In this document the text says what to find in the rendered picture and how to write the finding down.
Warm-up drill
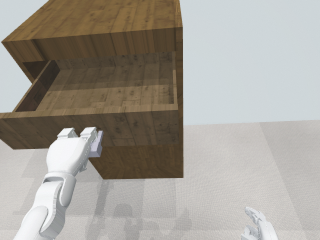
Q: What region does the handle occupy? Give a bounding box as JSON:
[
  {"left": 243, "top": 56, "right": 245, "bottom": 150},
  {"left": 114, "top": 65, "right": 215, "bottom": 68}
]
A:
[{"left": 88, "top": 130, "right": 104, "bottom": 158}]

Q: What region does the left robot hand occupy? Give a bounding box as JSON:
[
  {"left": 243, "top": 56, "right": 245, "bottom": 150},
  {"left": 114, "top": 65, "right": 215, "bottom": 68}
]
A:
[{"left": 46, "top": 127, "right": 101, "bottom": 177}]

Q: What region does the drawer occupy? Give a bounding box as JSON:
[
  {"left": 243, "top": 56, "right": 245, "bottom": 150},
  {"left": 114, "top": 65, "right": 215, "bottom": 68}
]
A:
[{"left": 0, "top": 51, "right": 179, "bottom": 150}]

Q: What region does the right robot hand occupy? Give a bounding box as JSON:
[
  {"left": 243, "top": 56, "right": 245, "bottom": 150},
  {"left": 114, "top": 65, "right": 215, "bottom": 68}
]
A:
[{"left": 241, "top": 206, "right": 279, "bottom": 240}]

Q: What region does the cabinet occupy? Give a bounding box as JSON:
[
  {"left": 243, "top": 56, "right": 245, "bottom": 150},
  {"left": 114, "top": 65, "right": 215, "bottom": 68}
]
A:
[{"left": 1, "top": 0, "right": 184, "bottom": 180}]

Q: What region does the robot left forearm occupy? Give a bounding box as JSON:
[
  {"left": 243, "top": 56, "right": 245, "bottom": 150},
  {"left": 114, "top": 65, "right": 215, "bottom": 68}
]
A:
[{"left": 13, "top": 171, "right": 77, "bottom": 240}]

